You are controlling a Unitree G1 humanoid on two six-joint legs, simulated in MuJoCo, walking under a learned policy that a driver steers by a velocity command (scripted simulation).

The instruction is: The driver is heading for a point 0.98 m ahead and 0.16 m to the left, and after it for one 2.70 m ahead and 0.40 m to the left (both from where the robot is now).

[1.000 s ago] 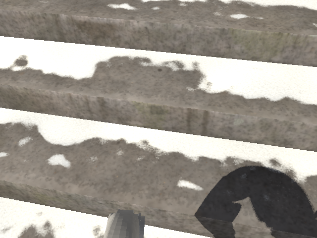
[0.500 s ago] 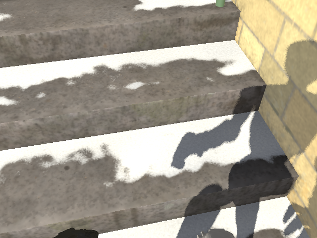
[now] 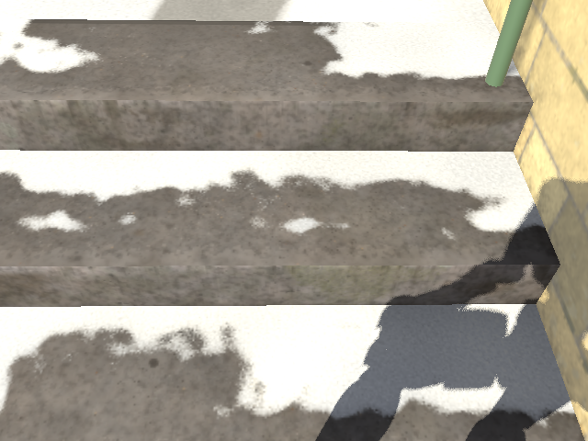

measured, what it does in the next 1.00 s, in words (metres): climbs: left foot, then right foot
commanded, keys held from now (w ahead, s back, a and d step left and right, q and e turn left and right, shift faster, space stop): w+q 0.36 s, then w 0.30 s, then w+e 0.34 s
